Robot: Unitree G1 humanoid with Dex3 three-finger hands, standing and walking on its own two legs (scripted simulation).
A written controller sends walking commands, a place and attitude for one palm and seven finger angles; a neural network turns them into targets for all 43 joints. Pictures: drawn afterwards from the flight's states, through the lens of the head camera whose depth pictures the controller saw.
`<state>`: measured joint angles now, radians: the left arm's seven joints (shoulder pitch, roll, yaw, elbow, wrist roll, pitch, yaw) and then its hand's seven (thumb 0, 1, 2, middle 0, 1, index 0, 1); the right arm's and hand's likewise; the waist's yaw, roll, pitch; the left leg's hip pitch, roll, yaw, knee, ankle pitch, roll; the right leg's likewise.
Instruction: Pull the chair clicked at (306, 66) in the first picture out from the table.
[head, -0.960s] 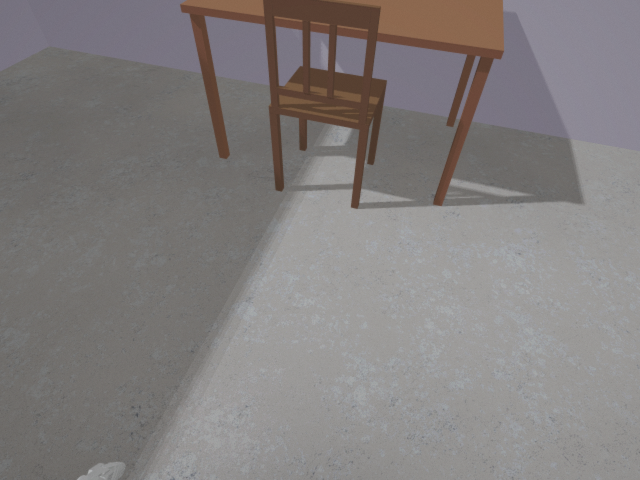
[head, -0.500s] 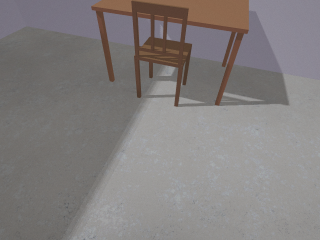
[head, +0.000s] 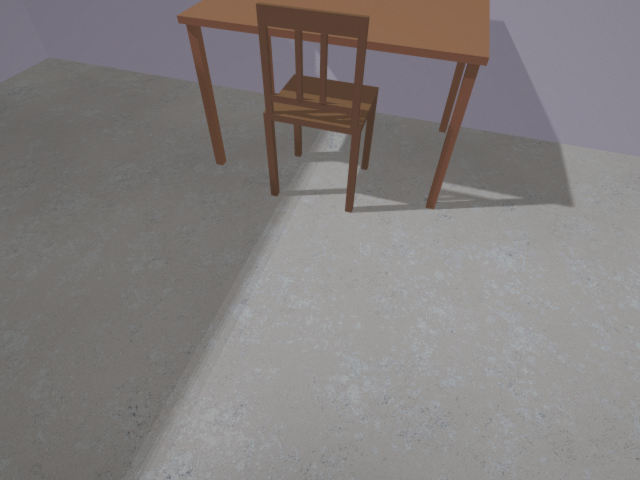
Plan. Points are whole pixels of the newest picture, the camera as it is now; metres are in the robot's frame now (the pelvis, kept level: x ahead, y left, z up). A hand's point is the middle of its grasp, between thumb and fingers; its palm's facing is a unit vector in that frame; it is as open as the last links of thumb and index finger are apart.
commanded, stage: look at it before walking up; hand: left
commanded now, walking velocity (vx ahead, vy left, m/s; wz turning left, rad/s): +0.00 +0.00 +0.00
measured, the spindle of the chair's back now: (299, 66) +1.46 +0.16 -0.13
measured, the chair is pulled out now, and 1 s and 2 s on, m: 0.00 0.00 0.00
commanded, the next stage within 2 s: walk to a spot facing it in 0.58 s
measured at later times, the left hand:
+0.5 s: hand out of the picture +0.07 +0.24 -0.16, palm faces -0.02 -0.95 -0.32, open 7.4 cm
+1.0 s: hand out of the picture +0.02 +0.22 -0.20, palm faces +0.10 -0.98 -0.18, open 7.4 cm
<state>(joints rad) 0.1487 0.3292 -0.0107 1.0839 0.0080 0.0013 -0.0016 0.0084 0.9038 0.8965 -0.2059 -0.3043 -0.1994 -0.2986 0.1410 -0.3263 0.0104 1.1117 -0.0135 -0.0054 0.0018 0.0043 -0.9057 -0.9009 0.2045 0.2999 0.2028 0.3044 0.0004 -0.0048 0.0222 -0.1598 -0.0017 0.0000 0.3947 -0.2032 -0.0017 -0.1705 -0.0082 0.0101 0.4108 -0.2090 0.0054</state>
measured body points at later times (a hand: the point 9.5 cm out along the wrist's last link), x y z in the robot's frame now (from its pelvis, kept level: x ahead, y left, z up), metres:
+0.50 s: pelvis +0.01 +0.00 +0.00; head +0.01 +0.00 +0.45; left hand +0.07 +0.29 -0.14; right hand +0.08 -0.30 -0.13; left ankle +0.01 +0.12 -0.74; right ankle +0.01 -0.12 -0.74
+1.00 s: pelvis +0.06 +0.03 -0.02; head +0.05 +0.05 +0.43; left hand +0.02 +0.27 -0.18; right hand +0.06 -0.22 -0.16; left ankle +0.02 +0.12 -0.74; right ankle +0.01 -0.12 -0.73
